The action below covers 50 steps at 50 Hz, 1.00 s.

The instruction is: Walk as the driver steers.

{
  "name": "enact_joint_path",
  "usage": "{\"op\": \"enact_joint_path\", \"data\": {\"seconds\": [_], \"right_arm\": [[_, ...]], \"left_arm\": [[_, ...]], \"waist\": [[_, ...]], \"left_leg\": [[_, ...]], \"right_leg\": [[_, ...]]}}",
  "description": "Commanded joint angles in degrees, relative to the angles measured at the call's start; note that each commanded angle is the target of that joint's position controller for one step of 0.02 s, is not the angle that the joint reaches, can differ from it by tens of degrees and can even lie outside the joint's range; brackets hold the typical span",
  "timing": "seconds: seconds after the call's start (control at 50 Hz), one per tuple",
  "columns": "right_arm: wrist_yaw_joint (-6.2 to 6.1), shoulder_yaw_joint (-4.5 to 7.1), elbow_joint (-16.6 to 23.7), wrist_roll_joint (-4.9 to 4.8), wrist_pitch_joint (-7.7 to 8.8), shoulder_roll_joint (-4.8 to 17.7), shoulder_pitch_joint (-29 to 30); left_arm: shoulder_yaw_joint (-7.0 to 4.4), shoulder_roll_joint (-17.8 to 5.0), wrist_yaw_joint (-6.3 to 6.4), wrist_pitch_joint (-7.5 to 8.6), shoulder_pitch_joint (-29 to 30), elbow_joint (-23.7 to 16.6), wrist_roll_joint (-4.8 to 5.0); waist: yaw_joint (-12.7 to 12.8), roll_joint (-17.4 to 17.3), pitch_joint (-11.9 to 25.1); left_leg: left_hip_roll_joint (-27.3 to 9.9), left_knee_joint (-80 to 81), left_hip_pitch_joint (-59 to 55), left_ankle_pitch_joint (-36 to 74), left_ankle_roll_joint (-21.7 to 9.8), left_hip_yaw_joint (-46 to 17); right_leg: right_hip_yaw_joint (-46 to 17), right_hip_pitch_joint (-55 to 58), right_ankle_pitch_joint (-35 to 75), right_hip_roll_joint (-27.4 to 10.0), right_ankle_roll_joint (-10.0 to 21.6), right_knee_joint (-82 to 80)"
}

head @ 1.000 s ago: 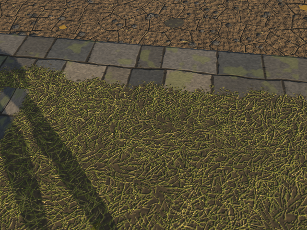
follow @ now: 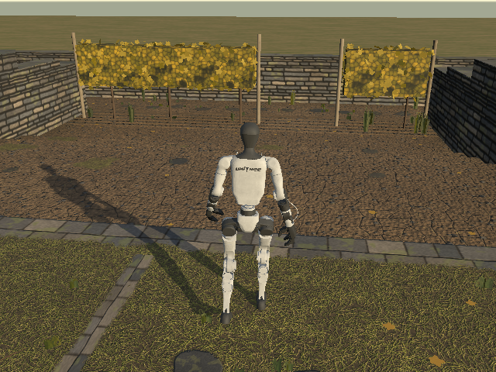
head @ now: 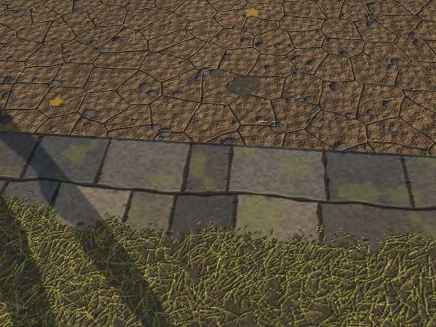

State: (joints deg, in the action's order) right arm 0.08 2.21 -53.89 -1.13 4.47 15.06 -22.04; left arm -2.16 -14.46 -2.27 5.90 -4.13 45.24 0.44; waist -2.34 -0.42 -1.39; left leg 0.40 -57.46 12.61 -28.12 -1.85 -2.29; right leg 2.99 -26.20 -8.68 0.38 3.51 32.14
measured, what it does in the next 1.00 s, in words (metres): walks ahead, turning right: left foot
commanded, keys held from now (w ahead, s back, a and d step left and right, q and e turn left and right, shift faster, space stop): w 0.34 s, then w+e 0.66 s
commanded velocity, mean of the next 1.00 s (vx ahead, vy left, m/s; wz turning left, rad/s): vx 0.50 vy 0.00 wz -0.26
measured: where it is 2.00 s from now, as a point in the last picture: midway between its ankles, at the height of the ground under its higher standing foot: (286, 159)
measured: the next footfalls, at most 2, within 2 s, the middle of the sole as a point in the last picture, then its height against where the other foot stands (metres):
left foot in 0.48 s outside the picture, level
right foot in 1.02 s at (272, 262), level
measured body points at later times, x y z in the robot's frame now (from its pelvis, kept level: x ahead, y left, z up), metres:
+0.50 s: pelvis +0.27 +0.04 +0.00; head +0.31 +0.05 +0.44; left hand +0.25 +0.31 -0.15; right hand +0.49 -0.20 -0.09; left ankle +0.39 +0.14 -0.73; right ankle +0.09 -0.09 -0.71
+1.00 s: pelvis +0.52 -0.01 -0.01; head +0.55 -0.03 +0.44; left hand +0.79 +0.15 -0.10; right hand +0.45 -0.28 -0.14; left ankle +0.40 +0.15 -0.72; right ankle +0.62 -0.14 -0.72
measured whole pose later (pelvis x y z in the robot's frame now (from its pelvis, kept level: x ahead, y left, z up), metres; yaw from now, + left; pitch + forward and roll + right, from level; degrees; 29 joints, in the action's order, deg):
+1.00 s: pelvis +0.52 -0.01 -0.01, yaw -19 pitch +1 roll +2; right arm -1.1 5.0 -53.6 -1.2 3.1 15.6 -18.0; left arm -3.8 -13.6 -3.1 1.0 -3.9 42.6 1.2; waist -3.3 1.0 -2.1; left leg -3.6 -21.4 -5.1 -25.2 3.2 17.7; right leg 4.1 -31.3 -8.0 -2.8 6.1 36.5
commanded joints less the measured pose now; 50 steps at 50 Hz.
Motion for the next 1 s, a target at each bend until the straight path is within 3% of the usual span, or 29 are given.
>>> {"op": "enact_joint_path", "data": {"seconds": [0.02, 0.04, 0.06, 0.08, 0.12, 0.18, 0.26, 0.36, 0.4, 0.44, 0.46, 0.48, 0.5, 0.52, 0.54, 0.56, 0.58, 0.62, 0.66, 0.72, 0.8, 0.9, 0.92, 0.96, 0.98, 1.0], "right_arm": [[-0.14, 1.62, 6.06, -0.63, 2.55, 8.01, 4.69], [-0.42, 1.93, 6.09, 0.09, 2.02, 7.21, 4.98], [-0.48, 1.91, 5.78, 0.25, 1.26, 5.92, 3.47], [-0.57, 1.77, 5.43, 0.28, 0.57, 4.54, 2.37], [-0.82, 1.81, 5.95, 0.54, -0.27, 3.87, 3.39], [-0.87, 1.9, 8.01, 1.1, -0.26, 3.83, 9.55], [-0.03, 1.21, 10.03, 0.78, 0.41, 2.23, 17.52], [1.52, 0.85, 13.31, 0.14, 1.14, 2.68, 25.57], [2.07, 1.18, 13.96, 0.13, 1.72, 3.84, 25.23], [1.98, 2.27, 12.5, 0.27, 2.24, 6.17, 18.92], [1.47, 3.72, 9.77, 0.46, 2.37, 8.88, 9.94], [0.75, 4.97, 7.97, 1.48, 2.33, 13.31, -0.89], [0.85, 5.76, 6.62, 1.77, 1.8, 17.14, -3.97], [0.75, 4.26, 7.14, 1.45, 1.71, 10.88, -3.76], [0.48, 3.37, 7.82, 1.24, 1.86, 8.15, 0.8], [0.43, 2.83, 8.3, 1.29, 1.96, 6.67, 5.15], [0.58, 2.43, 8.23, 1.42, 2.08, 5.02, 8.2], [0.71, 2.21, 7.69, 1.99, 2.54, 3.67, 10.69], [0.52, 2.66, 6.84, 1.94, 2.98, 4.65, 10.96], [-0.23, 3.28, 5.48, 2.19, 2.82, 5.95, 9.63], [-0.98, 3.74, 4.63, 1.92, 2.04, 7.63, 8.4], [-1.27, 4.59, 2.98, 0.63, 0.42, 9.61, 4.4], [-1.26, 4.77, 2.83, 0.3, 0.01, 10.06, 4.29], [-1.48, 5.21, 3.32, -0.28, -0.77, 11.65, 5.67], [-1.6, 5.42, 3.62, -0.58, -1.26, 12.53, 6.62], [-1.63, 5.24, 3.93, -0.95, -1.68, 12.55, 8.09]], "left_arm": [[-2.17, -7.8, 0.54, -0.27, -10.49, 0.24, 0.07], [-1.75, -6.23, 0.31, -0.1, -8.12, -0.09, -0.5], [-1.56, -5.43, 0.14, 0.11, -7.24, 0.09, -0.94], [-1.64, -5.37, 0.03, 0.41, -7.29, 0.47, -0.83], [-2.0, -6.64, 0.29, 0.85, -8.52, 1.64, -0.66], [-2.36, -7.93, 1.29, 0.45, -11.64, 3.27, -0.52], [-2.37, -8.76, 2.03, -0.15, -14.89, 4.8, 0.05], [-2.63, -9.39, 2.31, -1.35, -19.88, 7.64, 0.67], [-2.91, -9.96, 2.64, -1.94, -19.6, 8.02, 0.92], [-3.25, -11.11, 2.82, -2.4, -17.18, 7.49, 1.01], [-2.77, -9.89, 2.8, -2.53, -16.47, 7.06, 0.66], [-1.56, -6.82, 2.74, -2.37, -16.31, 5.38, -0.43], [0.55, 1.05, 2.35, -1.2, -24.56, 5.08, 0.23], [-1.01, -5.7, 2.28, -0.39, -22.04, 6.16, 1.73], [-2.05, -8.89, 2.36, -0.14, -16.78, 4.48, 2.71], [-2.12, -8.33, 2.71, -0.3, -14.03, 3.97, 2.39], [-2.46, -7.63, 2.95, -0.76, -12.76, 3.8, 1.62], [-2.68, -5.13, 2.81, -2.42, -14.88, 4.07, 1.68], [-2.7, -3.52, 2.76, -3.7, -14.22, 3.23, 1.61], [-3.02, -3.43, 2.64, -4.36, -11.1, 1.53, 1.09], [-2.45, -2.2, 1.08, -3.82, -4.24, -0.79, 0.72], [-1.96, -2.17, -0.45, -4.02, 3.83, -5.07, 0.68], [-2.1, -2.51, -0.71, -4.12, 4.24, -5.82, 0.71], [-2.96, -4.08, -0.92, -4.48, 2.11, -6.51, 0.63], [-3.91, -5.65, -0.86, -4.63, -2.29, -5.91, 0.77], [-5.51, -8.23, -0.51, -4.69, -10.9, -3.8, 0.99]], "waist": [[5.81, 3.76, 6.95], [3.81, 3.46, 4.28], [2.17, 4.8, 4.04], [1.45, 5.02, 3.8], [0.83, 4.49, 2.23], [2.19, 3.34, 0.43], [4.84, 3.41, -1.04], [7.25, 3.42, -3.43], [5.73, 4.09, -3.06], [1.5, 5.25, 0.5], [-2.58, 4.26, 6.34], [-6.33, -1.3, 15.71], [-2.55, -17.34, 23.68], [-4.62, -12.37, 22.79], [-4.13, -9.39, 13.98], [-2.42, -5.42, 9.57], [-0.87, -4.58, 5.88], [1.97, -6.01, 3.47], [2.98, -4.65, 1.4], [2.79, -2.9, -0.19], [0.86, -2.24, -1.94], [-1.74, -1.8, -4.64], [-1.38, -2.23, -4.5], [0.99, -4.04, -1.89], [3.83, -4.83, 1.05], [8.95, -3.99, 5.48]], "left_leg": [[-5.77, -14.4, 29.8, 7.12, -1.22, -2.01], [-7.49, -11.3, 26.61, 10.23, -0.99, -1.94], [-8.49, -9.62, 23.08, 12.12, -0.8, -2.23], [-8.72, -8.38, 21.51, 13.02, -0.42, -1.89], [-9.14, -5.18, 22.83, 15.86, 0.57, -1.34], [-9.38, 3.76, 27.78, 24.24, 1.82, -1.0], [-7.34, 17.74, 25.71, 33.92, 1.66, 1.04], [-5.57, 25.86, 26.78, 31.05, 0.52, 1.32], [-4.7, 28.39, 24.34, 27.05, -0.52, 0.86], [-2.16, 30.55, 13.35, 24.28, -1.81, 2.68], [-1.67, 30.69, 0.05, 25.24, -3.33, 3.23], [-11.84, 28.4, -18.33, 26.15, -6.94, -7.01], [-25.34, 34.23, -37.17, 16.73, -15.34, -32.38], [-24.45, 38.44, -34.75, 9.61, -14.31, -36.34], [-22.77, 39.57, -27.35, 10.63, -11.36, -27.16], [-20.7, 41.28, -19.31, 14.59, -9.89, -20.5], [-18.69, 43.55, -12.61, 17.91, -9.08, -15.32], [-16.47, 47.43, -5.58, 20.99, -8.33, -8.22], [-16.4, 49.55, -3.19, 25.26, -8.92, -3.32], [-16.01, 50.35, -4.41, 29.16, -9.01, 2.48], [-15.07, 50.58, -6.04, 30.62, -7.66, 9.21], [-17.76, 47.21, -14.51, 33.91, -6.87, 12.64], [-18.29, 45.52, -16.09, 37.34, -6.44, 13.22], [-18.36, 38.74, -17.82, 55.1, -5.19, 14.92], [-17.77, 31.74, -17.54, 63.89, -4.4, 15.81], [-15.68, 20.26, -14.31, 66.2, -2.79, 17.34]], "right_leg": [[-25.95, 29.02, -1.19, -17.67, 10.56, -17.0], [-21.51, 22.61, 2.84, -15.45, 9.81, -19.05], [-18.88, 18.92, 4.22, -14.08, 9.57, -20.9], [-16.99, 16.93, 5.68, -13.33, 9.97, -22.39], [-13.56, 15.09, 9.8, -12.85, 10.65, -24.2], [-10.57, 17.18, 13.71, -12.37, 10.21, -25.15], [-6.69, 18.76, 11.96, -10.6, 8.11, -25.64], [-8.17, 26.73, 11.09, -13.99, 7.89, -22.38], [-10.04, 28.91, 13.64, -15.33, 7.14, -19.45], [-10.2, 28.08, 23.93, -14.33, 5.82, -12.85], [-8.24, 24.46, 27.99, -10.95, 4.24, -3.06], [-5.35, 12.76, 14.78, -6.69, 1.92, 14.6], [-3.99, -9.37, -20.99, 2.8, -1.55, 34.06], [-11.23, -14.73, -24.56, 0.27, -1.31, 41.48], [-10.46, -18.07, -19.7, -2.39, -0.76, 42.87], [-9.17, -16.28, -14.56, -5.18, -0.9, 41.18], [-9.03, -14.17, -11.27, -6.72, -1.08, 38.29], [-9.13, -8.87, -7.82, -8.45, -1.16, 35.61], [-9.0, -9.75, -5.57, -8.89, -1.54, 33.93], [-9.68, -13.85, 1.57, -8.81, -2.31, 27.75], [-6.01, -12.92, 11.27, -7.99, -2.16, 15.29], [-1.57, -14.76, 6.95, -6.73, -0.36, 7.47], [-0.61, -14.09, 4.34, -6.08, 0.38, 6.72], [2.81, -7.9, -1.49, -2.7, 2.45, 6.02], [4.51, -1.44, -3.83, -0.24, 3.75, 5.69], [5.43, 10.59, -0.7, 2.61, 5.69, 1.77]]}}
Over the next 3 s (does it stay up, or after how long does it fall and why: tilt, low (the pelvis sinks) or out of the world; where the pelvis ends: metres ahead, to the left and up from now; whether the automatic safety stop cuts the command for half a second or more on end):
stays up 1.46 -0.41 -0.15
